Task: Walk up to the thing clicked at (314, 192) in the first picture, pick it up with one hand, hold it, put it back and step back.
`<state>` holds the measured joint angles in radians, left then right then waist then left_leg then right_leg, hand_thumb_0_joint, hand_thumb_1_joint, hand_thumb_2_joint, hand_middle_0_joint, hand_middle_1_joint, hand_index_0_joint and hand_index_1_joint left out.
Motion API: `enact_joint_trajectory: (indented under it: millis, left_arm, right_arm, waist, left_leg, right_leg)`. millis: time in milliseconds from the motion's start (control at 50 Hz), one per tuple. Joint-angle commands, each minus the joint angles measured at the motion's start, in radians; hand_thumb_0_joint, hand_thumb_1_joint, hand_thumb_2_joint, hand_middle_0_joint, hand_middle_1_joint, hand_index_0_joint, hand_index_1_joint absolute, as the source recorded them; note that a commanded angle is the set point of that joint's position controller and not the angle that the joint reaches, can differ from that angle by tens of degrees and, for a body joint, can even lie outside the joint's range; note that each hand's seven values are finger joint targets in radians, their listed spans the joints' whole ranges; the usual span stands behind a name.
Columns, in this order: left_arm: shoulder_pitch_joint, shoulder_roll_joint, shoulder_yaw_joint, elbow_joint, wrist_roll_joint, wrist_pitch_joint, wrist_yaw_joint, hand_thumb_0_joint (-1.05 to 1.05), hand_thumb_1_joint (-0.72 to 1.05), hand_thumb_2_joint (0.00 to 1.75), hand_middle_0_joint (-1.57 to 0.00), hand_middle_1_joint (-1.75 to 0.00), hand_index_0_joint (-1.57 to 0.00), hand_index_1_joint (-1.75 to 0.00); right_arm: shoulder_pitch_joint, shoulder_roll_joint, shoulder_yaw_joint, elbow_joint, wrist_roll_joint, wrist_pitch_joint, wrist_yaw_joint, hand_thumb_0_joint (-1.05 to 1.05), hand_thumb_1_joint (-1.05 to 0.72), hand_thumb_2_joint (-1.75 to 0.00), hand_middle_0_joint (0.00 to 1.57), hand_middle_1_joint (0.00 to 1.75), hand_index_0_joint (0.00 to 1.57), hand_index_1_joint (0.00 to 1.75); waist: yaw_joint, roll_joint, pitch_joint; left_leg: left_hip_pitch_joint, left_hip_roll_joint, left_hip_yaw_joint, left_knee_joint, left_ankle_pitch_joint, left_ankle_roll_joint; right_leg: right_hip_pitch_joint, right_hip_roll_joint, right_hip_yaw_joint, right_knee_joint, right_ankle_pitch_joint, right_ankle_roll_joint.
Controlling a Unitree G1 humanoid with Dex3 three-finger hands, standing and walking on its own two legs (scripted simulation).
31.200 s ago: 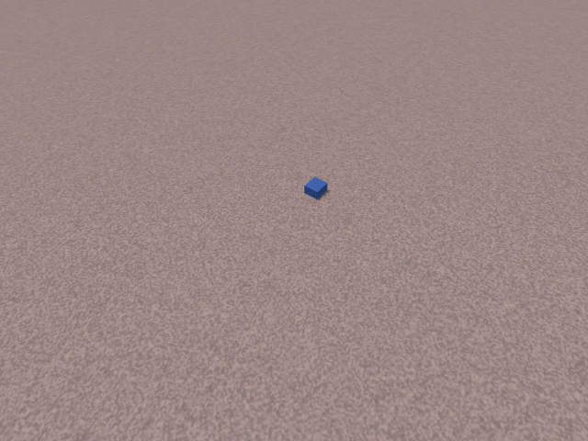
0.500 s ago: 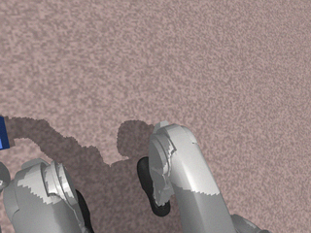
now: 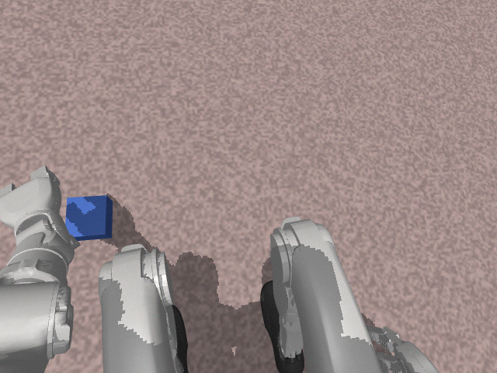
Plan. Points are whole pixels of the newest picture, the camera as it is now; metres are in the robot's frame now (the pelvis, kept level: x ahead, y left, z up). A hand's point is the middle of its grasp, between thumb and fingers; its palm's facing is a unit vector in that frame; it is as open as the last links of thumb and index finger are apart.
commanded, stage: home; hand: left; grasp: from above
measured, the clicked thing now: (90, 218) +0.45 +0.29 -0.32
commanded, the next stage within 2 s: none
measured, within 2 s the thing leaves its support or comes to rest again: neither
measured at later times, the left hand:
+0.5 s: hand (28, 209) +0.41 +0.31 -0.11, palm faces -0.34 -0.24 -0.91, open 10.3 cm
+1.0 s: hand out of the picture +0.27 +0.23 +0.13, palm faces -0.10 -0.86 -0.49, open 7.5 cm
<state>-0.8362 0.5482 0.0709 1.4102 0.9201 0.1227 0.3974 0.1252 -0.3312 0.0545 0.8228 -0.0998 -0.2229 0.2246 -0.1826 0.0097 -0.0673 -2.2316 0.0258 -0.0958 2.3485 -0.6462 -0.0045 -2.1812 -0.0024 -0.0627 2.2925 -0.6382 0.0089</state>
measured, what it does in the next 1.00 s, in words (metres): rises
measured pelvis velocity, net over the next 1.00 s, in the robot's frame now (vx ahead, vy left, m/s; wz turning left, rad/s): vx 0.03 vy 0.01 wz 0.05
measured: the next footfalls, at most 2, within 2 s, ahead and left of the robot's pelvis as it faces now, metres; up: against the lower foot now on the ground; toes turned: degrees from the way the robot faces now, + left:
none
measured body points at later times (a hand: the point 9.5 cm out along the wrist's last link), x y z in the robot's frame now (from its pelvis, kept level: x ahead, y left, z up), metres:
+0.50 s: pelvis +0.02 +0.01 +0.03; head +0.23 +0.05 +0.42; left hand +0.43 +0.31 -0.05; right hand +0.11 -0.26 -0.10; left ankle +0.10 +0.13 -0.31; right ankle +0.11 -0.12 -0.31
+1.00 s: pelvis +0.03 +0.01 +0.21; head +0.16 +0.03 +0.64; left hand +0.27 +0.28 +0.16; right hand +0.26 -0.22 +0.12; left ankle +0.09 +0.13 -0.31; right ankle +0.11 -0.12 -0.31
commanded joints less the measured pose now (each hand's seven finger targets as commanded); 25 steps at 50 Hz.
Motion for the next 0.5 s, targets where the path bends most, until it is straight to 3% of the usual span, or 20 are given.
enact_joint_trajectory:
  millis: [0, 80, 120, 140, 180, 220, 260, 300, 320, 360, 400, 420, 440, 480]
  left_arm:
    - [-0.325, 0.293, 0.027, -0.109, 0.089, -0.100, 0.076, 0.00, -0.25, 0.76, -0.33, -0.77, -0.33, -0.76]
    - [-0.310, 0.340, 0.033, -0.051, 0.142, -0.163, 0.094, 0.00, -0.25, 0.76, -0.34, -0.76, -0.34, -0.76]
    - [-0.306, 0.381, 0.057, -0.094, 0.154, -0.192, 0.092, 0.00, -0.09, 0.92, -0.26, -0.68, -0.24, -0.71]
    - [-0.301, 0.384, 0.074, -0.155, 0.144, -0.207, 0.095, 0.00, -0.05, 1.00, -0.26, -0.68, -0.23, -0.70]
    - [-0.251, 0.356, 0.058, -0.237, 0.137, -0.222, 0.081, 0.00, -0.06, 1.03, -0.27, -0.71, -0.24, -0.73]
    - [-0.175, 0.400, 0.104, -0.357, 0.128, -0.235, 0.067, 0.00, -0.04, 0.98, -0.26, -0.67, -0.23, -0.69]
    - [-0.083, 0.374, 0.102, -0.464, 0.111, -0.239, 0.036, 0.00, 0.01, 0.99, -0.26, -0.66, -0.23, -0.68]
    - [-0.045, 0.381, 0.116, -0.564, 0.100, -0.243, 0.001, 0.00, 0.11, 1.00, -0.26, -0.64, -0.23, -0.66]
    - [-0.011, 0.354, 0.109, -0.541, 0.088, -0.241, -0.019, 0.00, 0.16, 1.01, -0.25, -0.62, -0.23, -0.64]
    - [-0.016, 0.368, 0.125, -0.628, 0.065, -0.241, -0.055, 0.00, 0.26, 1.00, -0.25, -0.59, -0.23, -0.60]
    - [0.100, 0.308, 0.111, -0.705, 0.015, -0.233, -0.099, 0.00, 0.34, 1.01, -0.25, -0.57, -0.23, -0.59]
    - [0.173, 0.287, 0.096, -0.770, -0.018, -0.224, -0.126, 0.00, 0.39, 1.02, -0.25, -0.56, -0.23, -0.57]
    - [0.214, 0.202, 0.035, -0.828, -0.061, -0.219, -0.160, 0.00, 0.46, 1.03, -0.25, -0.55, -0.23, -0.56]
    - [0.309, 0.121, -0.016, -0.901, -0.136, -0.203, -0.227, 0.00, 0.55, 1.02, -0.24, -0.51, -0.23, -0.52]
  right_arm:
    - [0.180, -0.187, -0.054, -0.020, -0.012, -0.017, -0.035, 0.00, -0.90, -0.90, 0.20, 0.30, 0.20, 0.30]
    - [0.196, -0.195, -0.050, -0.018, -0.022, -0.005, -0.045, 0.00, -0.91, -0.90, 0.20, 0.30, 0.20, 0.30]
    - [0.204, -0.200, -0.059, -0.029, -0.025, 0.006, -0.048, 0.00, -0.88, -0.89, 0.20, 0.30, 0.20, 0.30]
    - [0.211, -0.199, -0.067, -0.035, -0.027, 0.009, -0.051, 0.00, -0.88, -0.89, 0.20, 0.30, 0.20, 0.30]
    - [0.203, -0.193, -0.087, -0.041, -0.026, 0.017, -0.052, 0.00, -0.88, -0.89, 0.20, 0.30, 0.20, 0.30]
    - [0.206, -0.199, -0.115, -0.053, -0.018, 0.035, -0.060, 0.00, -0.88, -0.89, 0.20, 0.30, 0.20, 0.30]
    - [0.215, -0.198, -0.147, -0.070, -0.010, 0.055, -0.063, 0.00, -0.88, -0.90, 0.20, 0.30, 0.20, 0.30]
    - [0.230, -0.196, -0.174, -0.081, -0.001, 0.078, -0.067, 0.00, -0.89, -0.90, 0.20, 0.30, 0.20, 0.30]
    - [0.226, -0.198, -0.183, -0.087, 0.004, 0.086, -0.070, 0.00, -0.89, -0.90, 0.20, 0.30, 0.20, 0.30]
    - [0.224, -0.200, -0.199, -0.113, 0.015, 0.105, -0.080, 0.00, -0.89, -0.90, 0.20, 0.30, 0.20, 0.30]
    - [0.227, -0.194, -0.213, -0.139, 0.027, 0.124, -0.087, 0.00, -0.89, -0.90, 0.20, 0.30, 0.20, 0.30]
    - [0.218, -0.193, -0.217, -0.159, 0.038, 0.131, -0.091, 0.00, -0.89, -0.90, 0.20, 0.30, 0.20, 0.30]
    - [0.197, -0.181, -0.214, -0.188, 0.045, 0.134, -0.094, 0.00, -0.89, -0.90, 0.20, 0.30, 0.20, 0.30]
    - [0.178, -0.165, -0.202, -0.203, 0.065, 0.138, -0.108, 0.00, -0.89, -0.90, 0.20, 0.30, 0.20, 0.30]
  waist:
    - [-0.017, 0.144, -0.568]
    - [-0.025, 0.141, -0.566]
    - [-0.004, 0.176, -0.628]
    - [0.009, 0.201, -0.671]
    - [0.016, 0.274, -0.720]
    - [0.060, 0.326, -0.804]
    - [0.078, 0.350, -0.874]
    - [0.091, 0.323, -0.887]
    - [0.087, 0.292, -0.840]
    - [0.097, 0.278, -0.841]
    - [0.109, 0.252, -0.838]
    - [0.123, 0.221, -0.849]
    - [0.109, 0.200, -0.828]
    - [0.103, 0.156, -0.772]
  left_leg:
    - [0.345, -0.026, 0.090, -0.209, 0.029, 0.026]
    - [0.328, -0.022, 0.084, -0.178, 0.050, 0.030]
    - [0.369, -0.018, 0.079, -0.168, 0.079, 0.027]
    - [0.402, -0.020, 0.078, -0.176, 0.092, 0.026]
    - [0.485, -0.017, 0.073, -0.199, 0.128, 0.017]
    - [0.553, -0.017, 0.070, -0.229, 0.183, 0.012]
    - [0.618, -0.017, 0.066, -0.261, 0.237, 0.005]
    - [0.629, -0.015, 0.067, -0.277, 0.258, 0.008]
    - [0.615, -0.014, 0.059, -0.285, 0.254, 0.010]
    - [0.620, -0.015, 0.059, -0.309, 0.238, 0.017]
    - [0.637, -0.016, 0.050, -0.355, 0.236, 0.020]
    - [0.658, -0.015, 0.046, -0.382, 0.229, 0.022]
    - [0.665, -0.015, 0.039, -0.406, 0.218, 0.024]
    - [0.644, -0.014, 0.022, -0.462, 0.137, 0.034]
  right_leg:
    - [0.288, 0.035, -0.031, -0.272, 0.005, -0.042]
    - [0.286, 0.035, -0.039, -0.234, 0.031, -0.041]
    - [0.307, 0.033, -0.043, -0.212, 0.057, -0.043]
    - [0.310, 0.027, -0.055, -0.206, 0.078, -0.043]
    - [0.299, 0.029, -0.067, -0.190, 0.120, -0.048]
    - [0.306, 0.025, -0.077, -0.177, 0.167, -0.052]
    - [0.326, 0.021, -0.075, -0.183, 0.213, -0.055]
    - [0.352, 0.023, -0.065, -0.208, 0.235, -0.058]
    - [0.341, 0.019, -0.065, -0.217, 0.236, -0.056]
    - [0.359, 0.021, -0.057, -0.253, 0.230, -0.054]
    - [0.393, 0.020, -0.060, -0.288, 0.229, -0.050]
    - [0.423, 0.023, -0.057, -0.316, 0.224, -0.048]
    - [0.437, 0.023, -0.056, -0.343, 0.225, -0.044]
    - [0.452, 0.028, -0.054, -0.394, 0.178, -0.037]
